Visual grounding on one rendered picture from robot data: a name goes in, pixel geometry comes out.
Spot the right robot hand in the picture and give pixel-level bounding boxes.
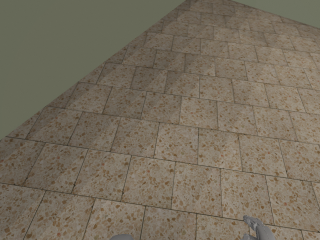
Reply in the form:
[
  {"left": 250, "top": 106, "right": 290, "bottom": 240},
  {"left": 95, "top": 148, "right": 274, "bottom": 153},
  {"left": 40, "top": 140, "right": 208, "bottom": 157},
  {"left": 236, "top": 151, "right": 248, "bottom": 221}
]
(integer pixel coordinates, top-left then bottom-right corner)
[{"left": 240, "top": 215, "right": 276, "bottom": 240}]

